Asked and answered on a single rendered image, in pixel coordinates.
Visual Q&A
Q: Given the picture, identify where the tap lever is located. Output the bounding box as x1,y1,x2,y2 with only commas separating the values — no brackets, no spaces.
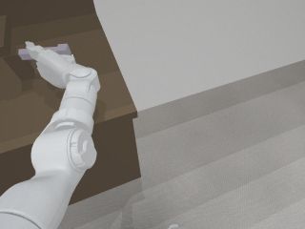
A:
18,43,71,60

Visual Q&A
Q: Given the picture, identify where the counter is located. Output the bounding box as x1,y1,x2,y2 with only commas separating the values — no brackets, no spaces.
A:
0,0,141,206

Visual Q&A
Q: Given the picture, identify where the left robot upper arm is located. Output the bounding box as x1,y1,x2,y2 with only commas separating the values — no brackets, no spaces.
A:
0,128,97,229

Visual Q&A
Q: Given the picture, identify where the left robot forearm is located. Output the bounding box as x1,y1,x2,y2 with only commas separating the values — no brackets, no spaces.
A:
30,63,101,166

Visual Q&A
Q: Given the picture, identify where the robot left hand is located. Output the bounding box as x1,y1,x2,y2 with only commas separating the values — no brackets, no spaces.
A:
25,41,76,89

